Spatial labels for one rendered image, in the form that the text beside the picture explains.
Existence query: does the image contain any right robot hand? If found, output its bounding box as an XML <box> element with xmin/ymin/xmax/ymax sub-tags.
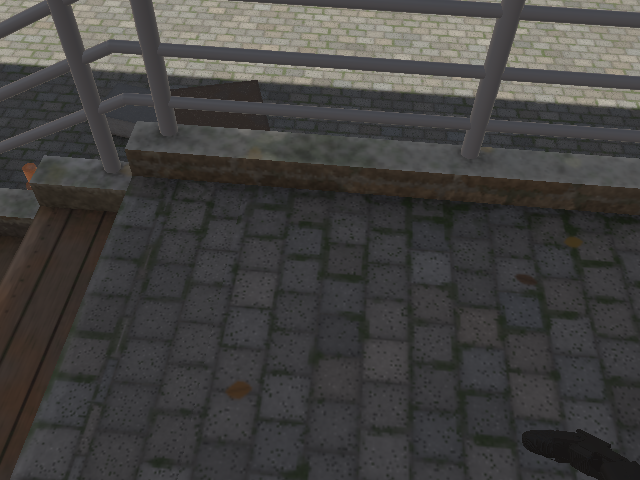
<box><xmin>522</xmin><ymin>429</ymin><xmax>640</xmax><ymax>480</ymax></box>

